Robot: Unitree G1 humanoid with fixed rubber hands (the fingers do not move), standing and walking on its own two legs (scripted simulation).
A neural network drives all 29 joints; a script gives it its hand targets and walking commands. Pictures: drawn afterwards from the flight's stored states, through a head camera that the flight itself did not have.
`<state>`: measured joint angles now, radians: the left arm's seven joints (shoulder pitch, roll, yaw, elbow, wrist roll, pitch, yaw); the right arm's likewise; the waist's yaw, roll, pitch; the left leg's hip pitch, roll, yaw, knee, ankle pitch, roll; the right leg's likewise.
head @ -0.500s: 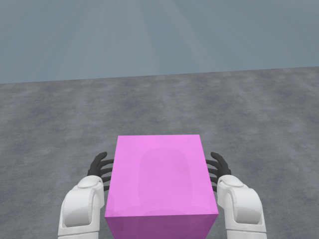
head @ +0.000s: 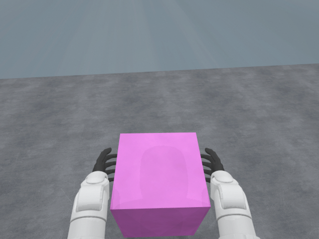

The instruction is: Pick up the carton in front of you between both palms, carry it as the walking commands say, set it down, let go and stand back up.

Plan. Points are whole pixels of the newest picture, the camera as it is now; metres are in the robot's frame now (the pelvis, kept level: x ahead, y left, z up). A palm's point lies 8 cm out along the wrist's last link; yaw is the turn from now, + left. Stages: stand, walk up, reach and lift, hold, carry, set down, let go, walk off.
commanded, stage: carry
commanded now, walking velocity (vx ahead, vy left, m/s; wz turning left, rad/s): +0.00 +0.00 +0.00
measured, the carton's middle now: (158, 186) +0.31 +0.00 -0.05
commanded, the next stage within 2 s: hold in 0.26 s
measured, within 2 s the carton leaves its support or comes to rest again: neither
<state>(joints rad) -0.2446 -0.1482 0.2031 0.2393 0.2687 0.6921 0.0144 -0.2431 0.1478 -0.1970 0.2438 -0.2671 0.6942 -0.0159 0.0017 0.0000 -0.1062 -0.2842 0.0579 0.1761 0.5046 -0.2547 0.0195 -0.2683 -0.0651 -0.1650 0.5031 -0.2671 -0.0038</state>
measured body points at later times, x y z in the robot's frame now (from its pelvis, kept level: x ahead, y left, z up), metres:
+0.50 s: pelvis -0.02 +0.00 +0.01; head -0.05 +0.00 +0.46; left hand +0.26 +0.16 +0.04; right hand +0.28 -0.14 +0.04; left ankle +0.01 +0.11 -0.74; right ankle +0.00 -0.13 -0.74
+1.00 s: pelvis -0.06 -0.01 -0.02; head +0.01 -0.01 +0.42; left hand +0.31 +0.14 -0.03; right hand +0.33 -0.16 -0.03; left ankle +0.01 +0.10 -0.74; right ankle +0.00 -0.12 -0.74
